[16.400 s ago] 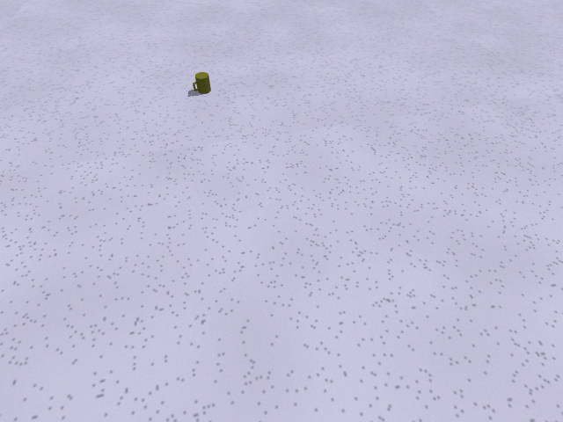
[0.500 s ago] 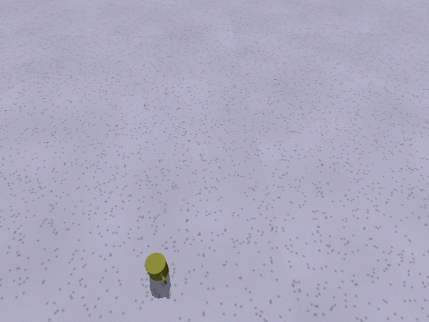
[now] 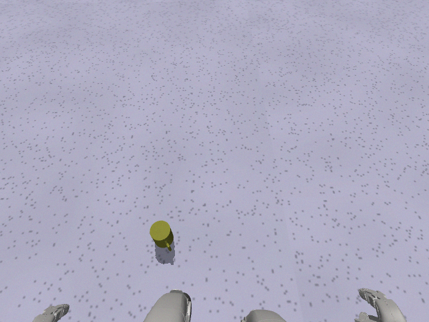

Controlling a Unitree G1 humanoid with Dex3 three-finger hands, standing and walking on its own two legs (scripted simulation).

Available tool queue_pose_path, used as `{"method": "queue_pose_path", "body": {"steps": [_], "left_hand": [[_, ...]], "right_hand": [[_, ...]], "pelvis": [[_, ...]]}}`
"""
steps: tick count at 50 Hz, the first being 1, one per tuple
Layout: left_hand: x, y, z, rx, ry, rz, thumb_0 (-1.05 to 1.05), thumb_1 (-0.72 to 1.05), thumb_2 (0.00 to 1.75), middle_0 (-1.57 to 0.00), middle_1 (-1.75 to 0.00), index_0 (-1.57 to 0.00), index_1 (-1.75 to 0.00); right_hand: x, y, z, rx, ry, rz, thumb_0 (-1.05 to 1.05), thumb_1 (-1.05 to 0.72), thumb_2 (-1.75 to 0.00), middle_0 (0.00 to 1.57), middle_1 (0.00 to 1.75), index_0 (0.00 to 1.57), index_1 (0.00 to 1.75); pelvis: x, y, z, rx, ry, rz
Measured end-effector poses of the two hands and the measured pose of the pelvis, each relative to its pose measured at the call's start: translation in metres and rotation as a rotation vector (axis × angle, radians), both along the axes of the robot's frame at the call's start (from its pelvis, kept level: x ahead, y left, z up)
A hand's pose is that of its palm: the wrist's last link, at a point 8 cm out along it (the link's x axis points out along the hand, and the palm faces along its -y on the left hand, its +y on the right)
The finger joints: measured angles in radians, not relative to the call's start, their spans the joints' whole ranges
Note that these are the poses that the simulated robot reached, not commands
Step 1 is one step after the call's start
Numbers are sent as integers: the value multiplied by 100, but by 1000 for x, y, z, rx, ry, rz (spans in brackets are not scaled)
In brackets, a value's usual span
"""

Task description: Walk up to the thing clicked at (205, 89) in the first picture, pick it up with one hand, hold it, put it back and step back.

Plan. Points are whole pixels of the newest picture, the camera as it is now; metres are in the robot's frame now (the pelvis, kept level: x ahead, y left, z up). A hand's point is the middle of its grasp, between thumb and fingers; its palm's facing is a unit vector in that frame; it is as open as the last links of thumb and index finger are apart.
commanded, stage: walk up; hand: left
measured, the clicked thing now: (163, 237) +0.47 +0.25 -0.70
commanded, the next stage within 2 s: none
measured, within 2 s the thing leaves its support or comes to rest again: neither
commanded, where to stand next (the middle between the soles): +0.09 +0.03 m, yaw +0 degrees
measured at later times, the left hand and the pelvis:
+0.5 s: hand out of the picture +0.00 +0.31 -0.13, palm faces +0.05 -0.92 -0.39, open 7.4 cm; pelvis +0.01 +0.03 +0.01, yaw +4 degrees
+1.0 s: hand (76, 321) +0.12 +0.28 -0.13, palm faces -0.02 -0.92 -0.39, open 7.4 cm; pelvis -0.01 +0.03 +0.00, yaw +3 degrees
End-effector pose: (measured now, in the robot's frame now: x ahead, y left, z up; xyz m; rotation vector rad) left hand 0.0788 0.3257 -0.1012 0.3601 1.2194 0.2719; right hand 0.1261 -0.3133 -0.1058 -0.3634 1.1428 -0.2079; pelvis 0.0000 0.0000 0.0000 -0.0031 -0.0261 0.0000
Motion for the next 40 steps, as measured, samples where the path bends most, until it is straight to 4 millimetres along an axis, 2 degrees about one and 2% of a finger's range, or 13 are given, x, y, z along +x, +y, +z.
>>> {"method": "queue_pose_path", "body": {"steps": [3, 7, 12, 14, 18, 22, 25, 31, 36, 40], "left_hand": [[-32, -9, -2, 24, 31, -4, 0, 91, 90, -20, -30, -20, -30], [-69, -20, 7, 22, 83, 18, 1, 91, 90, -20, -30, -20, -30], [-81, -23, 21, 13, 23, 44, 1, 90, 90, -21, -30, -20, -30], [-84, -19, 25, 6, -12, 56, 1, 90, 90, -21, -30, -20, -30], [-95, -3, 26, -7, -16, 73, 1, 90, 90, -21, -30, -20, -30], [-101, 20, 12, -17, 44, 80, 1, 90, 90, -21, -30, -20, -30], [-88, 26, 7, -25, 63, 74, 1, 91, 90, -21, -30, -20, -30], [-37, 22, 5, -52, -25, 18, 1, 91, 90, -20, -30, -20, -30], [1, 9, 1, -42, -68, -30, 1, 91, 90, -20, -30, -20, -30], [21, -4, 1, -29, -92, -61, 1, 91, 90, -20, -30, -20, -30]], "right_hand": [[1, -9, -10, 4, -41, 10, 0, -91, -90, 20, 29, 21, 30], [-15, -7, -11, 27, -28, 16, 0, -91, -90, 20, 29, 21, 30], [-49, 0, -10, 53, 83, 60, 0, -91, -90, 20, 29, 21, 30], [-56, 3, -7, 55, 125, 82, 0, -91, -90, 20, 29, 21, 30], [-48, 15, 3, 43, 126, 119, 1, -91, -90, 20, 29, 21, 30], [-27, 30, 13, 10, 19, 118, 1, -91, -90, 20, 29, 21, 30], [-20, 38, 26, 1, -48, 104, 1, -91, -90, 20, 29, 21, 30], [-14, 34, 38, -35, -74, 87, 0, -90, -90, 20, 30, 21, 30], [-7, 23, 19, -21, -66, 47, 0, -90, -90, 20, 30, 21, 30], [-5, 17, -1, 6, -34, 9, 0, -91, -90, 20, 29, 21, 30]], "pelvis": [[-13, -8, -8, 6, -3, -8], [-22, -9, 1, 18, -9, 4], [-18, -8, 11, 17, -1, 49], [-15, -5, 14, 20, -1, 70], [-8, 7, 17, 19, -4, 91], [-1, 22, 11, 37, -17, 73], [6, 27, 14, 20, -21, 72], [18, 28, 17, 9, -39, 55], [20, 19, 5, 12, -50, 37], [16, 12, -3, 2, -44, 38]]}}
